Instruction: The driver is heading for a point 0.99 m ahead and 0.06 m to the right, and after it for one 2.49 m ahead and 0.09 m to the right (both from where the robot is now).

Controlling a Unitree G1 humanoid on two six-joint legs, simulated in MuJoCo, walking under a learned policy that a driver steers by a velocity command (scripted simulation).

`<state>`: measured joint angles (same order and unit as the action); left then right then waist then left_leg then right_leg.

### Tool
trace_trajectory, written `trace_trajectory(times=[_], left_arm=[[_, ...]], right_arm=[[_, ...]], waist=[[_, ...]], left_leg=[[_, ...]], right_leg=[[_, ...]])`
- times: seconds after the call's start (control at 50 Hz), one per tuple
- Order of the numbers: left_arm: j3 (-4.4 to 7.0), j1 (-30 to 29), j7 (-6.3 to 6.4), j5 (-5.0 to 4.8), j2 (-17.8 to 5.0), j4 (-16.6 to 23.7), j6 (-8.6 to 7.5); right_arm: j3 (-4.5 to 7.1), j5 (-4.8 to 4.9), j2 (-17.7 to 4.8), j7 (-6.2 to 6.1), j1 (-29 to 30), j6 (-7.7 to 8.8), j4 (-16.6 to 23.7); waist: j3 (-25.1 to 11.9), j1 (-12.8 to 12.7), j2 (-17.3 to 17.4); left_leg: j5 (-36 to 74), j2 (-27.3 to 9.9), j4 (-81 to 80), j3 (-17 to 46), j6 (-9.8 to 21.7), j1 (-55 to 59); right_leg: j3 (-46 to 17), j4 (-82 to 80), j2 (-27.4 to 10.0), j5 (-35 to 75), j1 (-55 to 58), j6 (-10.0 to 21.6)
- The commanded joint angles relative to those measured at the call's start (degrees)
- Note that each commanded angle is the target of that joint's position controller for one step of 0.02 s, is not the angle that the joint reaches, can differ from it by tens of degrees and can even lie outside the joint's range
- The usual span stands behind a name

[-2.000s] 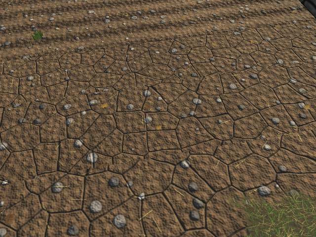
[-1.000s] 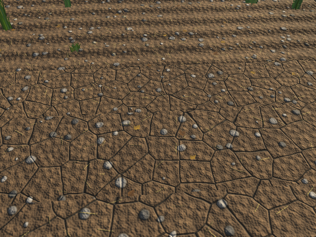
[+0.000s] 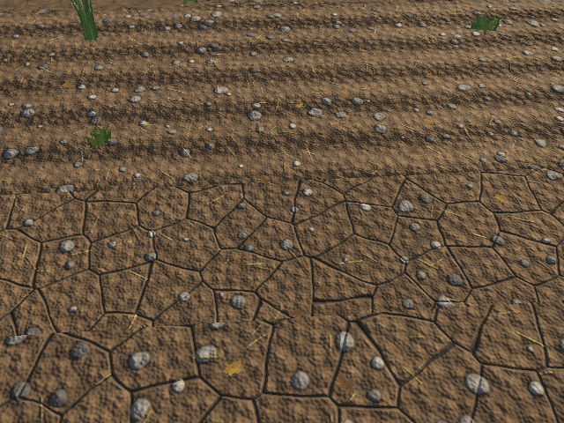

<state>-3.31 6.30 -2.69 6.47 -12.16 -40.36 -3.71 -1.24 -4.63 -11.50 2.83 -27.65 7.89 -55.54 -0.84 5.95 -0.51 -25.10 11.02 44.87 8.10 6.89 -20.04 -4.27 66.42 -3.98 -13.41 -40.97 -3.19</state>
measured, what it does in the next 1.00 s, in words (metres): goes down: right foot 0.18 m lower, then left foot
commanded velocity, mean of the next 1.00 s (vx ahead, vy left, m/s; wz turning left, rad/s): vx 0.50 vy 0.00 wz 0.15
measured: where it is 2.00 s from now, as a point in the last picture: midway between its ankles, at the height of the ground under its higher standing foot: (282, 277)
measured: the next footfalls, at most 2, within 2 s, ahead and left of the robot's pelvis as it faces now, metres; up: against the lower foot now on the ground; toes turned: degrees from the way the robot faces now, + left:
right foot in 0.26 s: +0.34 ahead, -0.17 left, -0.18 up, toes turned +3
left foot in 0.74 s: +0.62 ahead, +0.09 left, -0.18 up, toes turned +12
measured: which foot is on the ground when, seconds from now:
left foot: down 0.00-0.26, up 0.28-0.72, down 0.74-1.00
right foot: up 0.00-0.24, down 0.26-0.76, up 0.78-1.00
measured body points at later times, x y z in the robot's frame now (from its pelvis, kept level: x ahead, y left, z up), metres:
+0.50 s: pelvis +0.31 -0.09 -0.16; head +0.32 -0.08 +0.29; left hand +0.23 +0.12 -0.31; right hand +0.47 -0.29 -0.28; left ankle +0.47 +0.08 -0.81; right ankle +0.30 -0.18 -0.89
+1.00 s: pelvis +0.59 +0.00 -0.14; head +0.60 +0.00 +0.31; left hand +0.64 +0.24 -0.28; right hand +0.60 -0.24 -0.29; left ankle +0.58 +0.08 -0.89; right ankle +0.69 -0.15 -0.82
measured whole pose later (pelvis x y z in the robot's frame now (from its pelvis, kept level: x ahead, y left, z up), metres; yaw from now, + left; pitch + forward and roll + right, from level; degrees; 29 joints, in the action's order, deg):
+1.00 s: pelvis +0.59 +0.00 -0.14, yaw +6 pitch -2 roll +1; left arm 3.1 14.1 -3.0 3.9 -11.3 -55.7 -5.4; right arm 3.4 -3.8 -10.6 0.6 -20.7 5.8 -57.4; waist 3.3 2.4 -1.5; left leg -7.7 2.7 12.8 -7.3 3.7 -3.6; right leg -2.3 53.9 -5.6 -11.6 -32.7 5.0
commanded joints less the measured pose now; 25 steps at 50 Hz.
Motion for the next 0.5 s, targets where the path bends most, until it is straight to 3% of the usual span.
trace_trajectory(times=[0.02, 0.04, 0.06, 0.08, 0.1, 0.12, 0.14, 0.16, 0.2, 0.22, 0.24, 0.26, 0.28, 0.3, 0.32, 0.34, 0.36, 0.38, 0.4, 0.42, 0.44, 0.46, 0.5], left_arm=[[1.28, -3.82, -0.02, -0.34, -5.73, 5.30, -0.25], [1.27, -11.82, 0.37, 0.51, -5.69, 6.25, -0.49], [0.66, -16.20, 0.54, 1.07, -2.94, 6.00, -0.97], [0.36, -16.66, 0.01, 0.97, -1.32, 5.08, -1.58], [0.03, -16.38, -0.94, 0.54, -0.73, 4.37, -1.98], [-0.67, -14.55, -1.71, 0.46, 1.03, 4.14, -1.75], [-0.59, -11.73, -2.26, -0.51, 0.71, 5.14, -1.01], [0.03, -5.33, -2.45, -1.26, -0.97, 3.40, -0.42], [1.21, 1.80, -1.82, -1.46, -4.99, 0.02, 0.07], [2.66, 10.84, -1.24, -2.05, -8.38, -4.46, 0.07], [3.74, 24.43, -1.11, -2.35, -10.61, -9.44, -0.10], [6.34, 36.64, -1.06, -2.14, -14.19, -14.41, -0.41], [6.42, 34.53, -3.08, -2.46, -15.08, -12.39, -0.53], [6.28, 30.39, -4.17, -0.26, -14.75, -10.10, 0.43], [5.56, 22.24, -2.70, 0.77, -9.60, -7.02, 0.94], [4.73, 18.44, -2.33, 0.05, -7.46, -7.69, 0.75], [3.63, 15.80, -2.26, -0.30, -4.07, -8.07, 0.03], [1.71, 10.34, -0.78, -0.87, 1.40, -7.05, -1.88], [1.77, 8.76, -0.07, -1.16, 1.21, -7.51, -3.25], [1.58, 8.76, 0.86, -3.27, 2.00, -7.38, -4.48], [1.65, 10.93, 1.38, -3.46, 0.34, -8.84, -5.23], [1.77, 14.41, 1.28, -3.00, -1.35, -11.53, -5.28], [3.67, 18.52, 0.38, -3.18, -7.27, -13.52, -4.81]], right_arm=[[2.11, -1.42, -6.95, -1.99, -5.75, 1.61, 1.01], [2.16, 0.69, -4.43, -4.19, -20.38, 1.74, -2.87], [1.41, 1.41, -0.56, -5.60, -26.20, 1.49, -4.31], [1.25, 2.21, -0.43, -5.61, -25.25, 0.91, -3.27], [0.83, 3.50, -0.52, -4.92, -20.46, 0.21, -0.58], [0.53, 2.84, -2.17, -2.37, -10.12, -1.18, 2.52], [1.58, -0.08, -8.20, 0.59, -4.60, -2.12, 3.15], [1.81, -0.85, -9.97, 1.82, -2.44, -1.60, 3.97], [1.68, 1.12, -10.13, 1.45, -2.63, -0.82, 4.39], [1.90, 2.97, -11.72, 1.20, 0.21, -0.82, 4.24], [1.12, 3.47, -11.44, 2.22, 2.52, -1.58, 4.53], [0.60, 1.03, -8.21, 3.82, -1.38, -1.30, 1.91], [-0.11, 0.43, 0.25, 4.95, -19.82, -1.79, -1.61], [0.67, 0.76, -5.13, 4.84, -16.23, -3.22, 1.65], [0.45, 0.24, -4.79, 3.58, -6.88, -4.02, 6.26], [0.81, 0.47, -4.89, 1.82, -0.71, -4.42, 7.81], [0.56, 0.54, -4.15, 0.25, 1.10, -4.54, 8.15], [-0.67, -0.14, -1.69, -0.33, 5.02, -4.08, 9.12], [-1.26, -0.94, -0.22, 0.01, 5.21, -4.55, 8.39], [-0.50, -0.69, -2.36, 0.59, 7.30, -4.29, 8.01], [-0.48, -0.85, -2.18, 1.21, 10.63, -4.23, 8.38], [-0.94, -0.41, -1.16, 1.80, 14.46, -4.45, 9.53], [-1.11, 0.74, -1.44, 2.46, 19.83, -4.66, 12.16]], waist=[[1.91, 1.60, 3.54], [2.99, 10.86, 7.22], [3.76, 14.15, 4.86], [4.62, 13.88, 5.61], [3.75, 12.27, 3.94], [6.89, 8.16, 3.96], [7.53, 3.15, 6.59], [8.57, -1.30, 5.01], [11.33, -4.99, -0.06], [9.68, -9.44, -3.06], [8.88, -13.62, 0.20], [3.23, -15.66, -5.53], [-19.59, -5.04, -14.71], [-19.73, -8.65, -11.67], [-10.49, -10.14, -4.48], [-0.87, -9.02, -0.83], [3.67, -6.34, 1.13], [8.03, -2.40, 2.80], [8.93, -1.03, -0.26], [6.45, -3.46, 0.46], [5.31, -4.53, -3.29], [5.06, -5.34, -3.42], [5.21, -5.86, -2.08]], left_leg=[[14.16, -13.75, -0.18, 24.14, 8.96, 10.81], [6.82, -15.08, 6.19, 30.01, 10.34, 39.63], [3.99, -14.85, 10.97, 31.30, 8.41, 50.10], [2.15, -13.08, 12.16, 31.23, 8.28, 46.74], [-0.08, -9.22, 9.21, 26.95, 8.92, 29.49], [-6.14, -5.54, 2.54, 19.68, 8.40, -1.58], [-11.11, -5.66, -0.63, 18.75, 8.48, -26.90], [-16.28, -5.80, 1.48, 20.88, 8.30, -38.23], [-17.84, -4.91, 10.16, 21.40, 5.98, -33.74], [-13.99, -3.45, 20.19, 19.11, 3.08, -23.76], [-4.11, -5.75, 31.51, 20.17, 0.95, -20.54], [5.02, -2.00, 51.19, 13.33, -3.38, -21.23], [-20.26, -0.23, 72.84, 3.96, -5.52, -35.80], [-21.33, 0.41, 84.59, 1.49, -6.67, -45.88], [-10.66, -3.79, 79.16, 2.09, -6.44, -54.60], [-0.21, -7.15, 74.36, 2.58, -6.39, -56.73], [9.28, -11.59, 66.19, 3.70, -4.71, -52.77], [21.25, -18.33, 44.45, 5.89, -2.65, -44.53], [23.80, -20.38, 36.51, 3.06, -1.93, -37.59], [30.52, -19.60, 21.10, -2.14, -2.16, -27.29], [35.27, -19.06, 14.05, -5.37, -2.55, -21.84], [35.85, -18.95, 8.11, -5.92, -3.29, -18.55], [32.79, -15.73, -1.20, -7.66, -4.29, -16.06]], right_leg=[[-6.70, -2.62, -0.47, 6.43, -9.03, -1.17], [-9.16, -7.84, -0.43, 5.30, -37.64, -1.87], [-9.35, -15.56, -0.79, 7.22, -48.75, -1.11], [-7.89, -20.28, -0.49, 10.55, -47.59, -0.24], [-3.32, -29.79, -0.30, 23.29, -30.66, 1.71], [2.79, -38.21, 0.76, 38.29, -1.60, 3.42], [5.90, -29.61, 1.24, 44.97, 23.13, 3.56], [5.82, -23.07, 0.29, 44.43, 35.93, 1.79], [6.00, -32.71, -0.05, 36.31, 41.76, 0.81], [6.41, -41.92, -0.05, 37.88, 45.19, 0.86], [4.46, -50.99, -4.09, 39.42, 50.68, 2.69], [2.94, -48.95, -7.35, 42.53, 62.73, 9.25], [-5.62, -21.77, -17.26, 69.16, 86.84, 24.07], [-17.22, -26.00, -20.33, 63.23, 83.35, 29.21], [-20.31, -36.91, -21.81, 25.94, 71.24, 25.08], [-23.11, -45.73, -20.30, -7.26, 55.63, 23.56], [-21.72, -50.57, -19.88, -9.15, 43.19, 23.92], [-18.02, -55.02, -18.57, -3.32, 27.84, 22.98], [-13.16, -56.27, -14.34, -1.47, 19.91, 22.59], [-4.53, -57.71, -9.00, -1.22, 14.91, 21.35], [-2.22, -57.29, -7.02, 1.74, 13.73, 20.73], [-1.50, -57.09, -7.35, 7.62, 14.48, 20.30], [-1.69, -55.59, -9.54, 22.77, 21.05, 20.48]])
Keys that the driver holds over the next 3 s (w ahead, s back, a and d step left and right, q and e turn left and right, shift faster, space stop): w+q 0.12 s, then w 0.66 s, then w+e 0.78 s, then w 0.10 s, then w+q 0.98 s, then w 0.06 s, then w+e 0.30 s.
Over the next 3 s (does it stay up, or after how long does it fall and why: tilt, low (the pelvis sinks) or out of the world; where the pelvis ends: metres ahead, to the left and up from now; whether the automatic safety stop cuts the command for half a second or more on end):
stays up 1.61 -0.09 -0.33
